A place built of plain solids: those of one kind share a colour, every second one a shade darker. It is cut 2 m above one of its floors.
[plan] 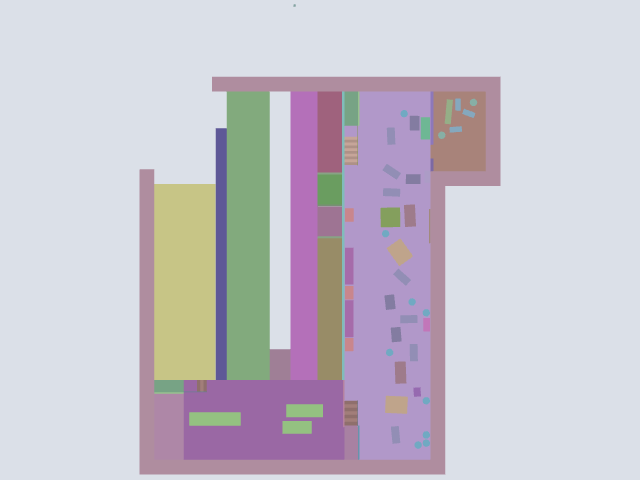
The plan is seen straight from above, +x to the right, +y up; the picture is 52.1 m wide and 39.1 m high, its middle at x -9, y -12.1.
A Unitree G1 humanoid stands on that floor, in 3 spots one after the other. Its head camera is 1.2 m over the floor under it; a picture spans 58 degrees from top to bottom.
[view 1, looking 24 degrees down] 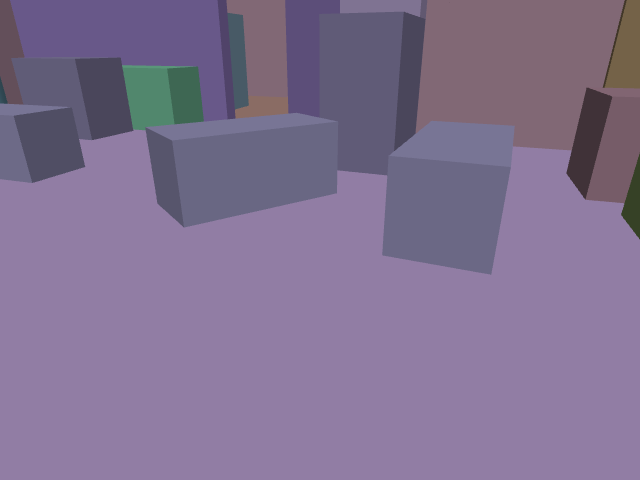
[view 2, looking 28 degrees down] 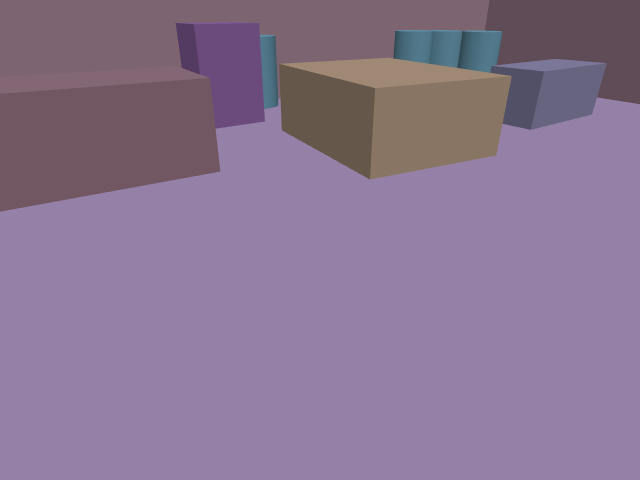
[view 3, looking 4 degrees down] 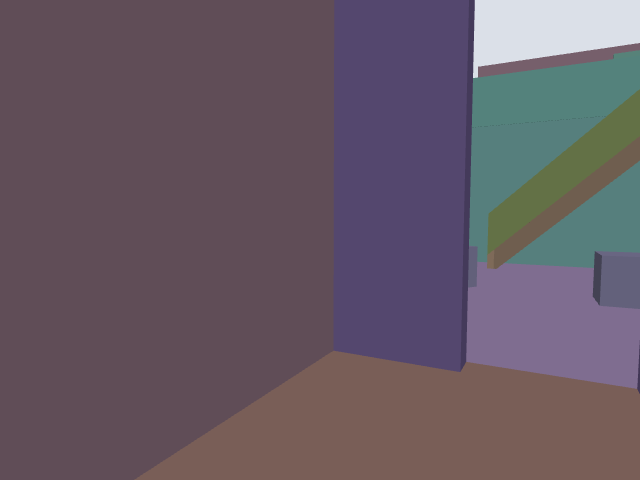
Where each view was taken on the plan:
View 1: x -6.28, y -8.39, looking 21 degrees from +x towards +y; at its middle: floor_hallground_concrete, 2.95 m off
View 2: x -6.28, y -22.80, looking -30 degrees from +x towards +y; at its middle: floor_hallground_concrete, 2.56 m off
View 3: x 3.50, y -4.90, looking -152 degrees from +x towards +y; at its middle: wall_brick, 3.42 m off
